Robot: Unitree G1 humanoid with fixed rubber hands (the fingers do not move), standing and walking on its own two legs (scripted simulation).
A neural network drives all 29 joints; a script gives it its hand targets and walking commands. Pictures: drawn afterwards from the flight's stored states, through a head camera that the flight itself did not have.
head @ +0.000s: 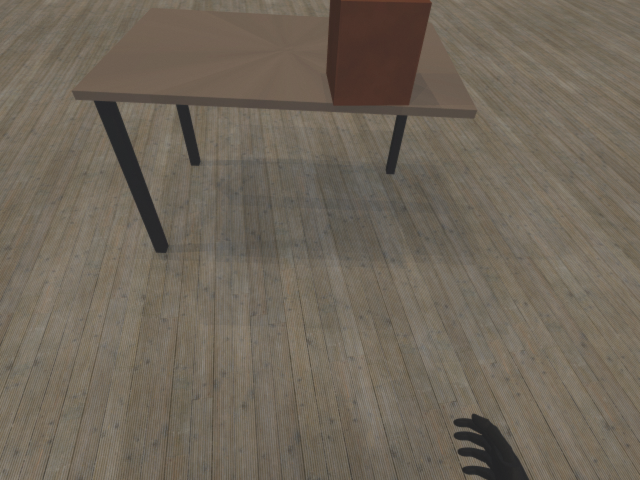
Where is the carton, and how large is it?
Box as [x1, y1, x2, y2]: [326, 0, 431, 105]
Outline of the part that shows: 330,0 326,73 333,105 408,104 431,2 429,0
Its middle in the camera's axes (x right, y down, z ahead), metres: +0.13 -0.53 +1.03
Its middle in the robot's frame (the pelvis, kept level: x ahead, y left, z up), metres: +1.15 -0.12 +0.08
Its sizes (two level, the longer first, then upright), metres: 0.210 0.200 0.250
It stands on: a table, 0.69 m high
